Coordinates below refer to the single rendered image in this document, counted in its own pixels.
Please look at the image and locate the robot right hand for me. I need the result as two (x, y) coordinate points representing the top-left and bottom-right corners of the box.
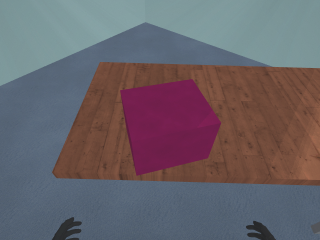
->
(246, 221), (276, 240)

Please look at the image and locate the table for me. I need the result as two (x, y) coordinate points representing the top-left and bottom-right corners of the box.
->
(52, 62), (320, 234)

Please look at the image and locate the carton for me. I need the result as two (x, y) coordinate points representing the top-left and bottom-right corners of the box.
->
(120, 79), (221, 176)

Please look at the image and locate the robot left hand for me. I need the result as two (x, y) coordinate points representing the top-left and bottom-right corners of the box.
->
(52, 217), (82, 240)

